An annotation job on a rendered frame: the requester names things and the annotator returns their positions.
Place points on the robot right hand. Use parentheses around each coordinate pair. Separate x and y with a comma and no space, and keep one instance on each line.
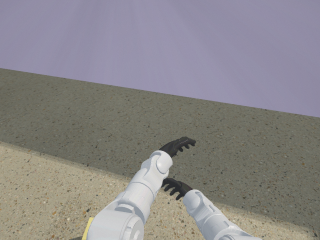
(180,187)

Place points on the carton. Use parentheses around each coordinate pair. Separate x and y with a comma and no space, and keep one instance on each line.
(87,227)

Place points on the left robot forearm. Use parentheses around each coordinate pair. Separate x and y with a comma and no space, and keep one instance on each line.
(142,190)

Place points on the robot left hand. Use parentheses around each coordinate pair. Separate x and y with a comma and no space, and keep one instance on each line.
(172,147)

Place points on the right robot forearm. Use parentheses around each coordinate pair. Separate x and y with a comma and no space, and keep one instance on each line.
(211,222)

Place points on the robot left upper arm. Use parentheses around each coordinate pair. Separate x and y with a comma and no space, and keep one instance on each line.
(116,225)

